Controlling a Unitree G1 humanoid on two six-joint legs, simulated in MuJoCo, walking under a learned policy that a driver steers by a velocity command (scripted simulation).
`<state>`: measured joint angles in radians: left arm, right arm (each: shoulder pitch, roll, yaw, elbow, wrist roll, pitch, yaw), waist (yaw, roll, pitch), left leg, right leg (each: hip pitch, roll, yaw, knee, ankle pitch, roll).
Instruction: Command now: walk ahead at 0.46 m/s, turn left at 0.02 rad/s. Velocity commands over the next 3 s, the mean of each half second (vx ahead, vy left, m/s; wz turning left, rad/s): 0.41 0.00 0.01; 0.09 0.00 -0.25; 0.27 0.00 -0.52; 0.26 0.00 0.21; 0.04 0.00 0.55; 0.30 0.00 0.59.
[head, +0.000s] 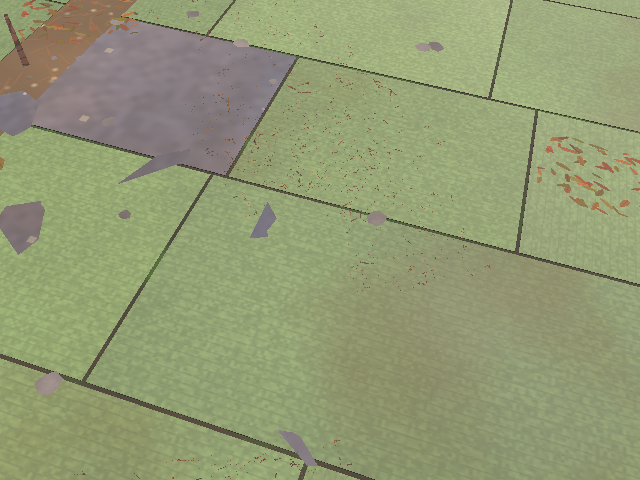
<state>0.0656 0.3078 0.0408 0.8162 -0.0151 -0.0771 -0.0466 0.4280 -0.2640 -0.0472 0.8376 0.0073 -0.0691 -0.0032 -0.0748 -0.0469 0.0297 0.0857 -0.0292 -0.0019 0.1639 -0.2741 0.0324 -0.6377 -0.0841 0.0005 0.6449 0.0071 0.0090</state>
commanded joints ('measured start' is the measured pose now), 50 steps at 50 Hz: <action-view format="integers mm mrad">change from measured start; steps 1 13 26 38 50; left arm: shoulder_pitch -164 116 205 228 283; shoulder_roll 47 89 137 98 115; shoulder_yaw -1 28 30 34 72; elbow -117 -35 55 42 -5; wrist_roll -6 27 11 -8 18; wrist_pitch -18 -18 8 130 139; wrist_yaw -12 12 45 88 51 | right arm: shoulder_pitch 2 -101 -324 -355 -369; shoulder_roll -186 -155 -82 -147 -129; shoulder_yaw -46 -31 -8 -30 -47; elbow -34 -85 -142 -123 -52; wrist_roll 11 16 -8 -32 14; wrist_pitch -14 -33 -17 33 83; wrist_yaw -7 -8 14 -16 -40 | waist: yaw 8 92 119 105 141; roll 145 -21 -9 196 60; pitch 105 -52 -40 -101 -84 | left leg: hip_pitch -113 -707 -545 -349 -444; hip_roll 258 167 89 309 254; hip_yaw -101 -91 -21 -182 100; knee -74 1029 393 89 342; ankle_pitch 255 -38 379 206 -19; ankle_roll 147 9 -41 187 34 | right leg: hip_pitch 34 536 540 197 493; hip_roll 33 -159 -95 39 35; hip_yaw -10 344 36 36 11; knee -97 -444 -399 419 -191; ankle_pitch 60 -265 335 -533 -178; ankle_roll -20 -236 -199 57 -97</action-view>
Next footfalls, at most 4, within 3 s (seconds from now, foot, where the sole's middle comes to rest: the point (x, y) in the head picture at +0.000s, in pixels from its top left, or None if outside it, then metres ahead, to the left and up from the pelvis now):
0.14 right None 0.27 -0.14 -0.78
0.60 left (261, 466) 0.51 0.08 -0.78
1.00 right None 0.41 -0.16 -0.78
1.50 left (297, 398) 0.65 0.00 -0.78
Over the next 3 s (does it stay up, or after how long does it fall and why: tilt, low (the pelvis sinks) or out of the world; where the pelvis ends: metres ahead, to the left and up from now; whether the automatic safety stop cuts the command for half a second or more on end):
stays up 0.85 -0.14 0.00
